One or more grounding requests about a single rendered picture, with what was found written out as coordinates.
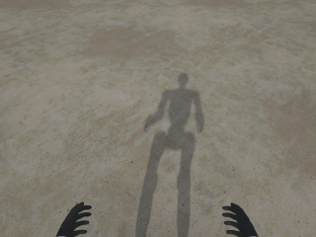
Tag robot right hand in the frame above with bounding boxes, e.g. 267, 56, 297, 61
222, 202, 259, 237

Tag robot left hand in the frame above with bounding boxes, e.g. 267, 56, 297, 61
55, 201, 92, 237

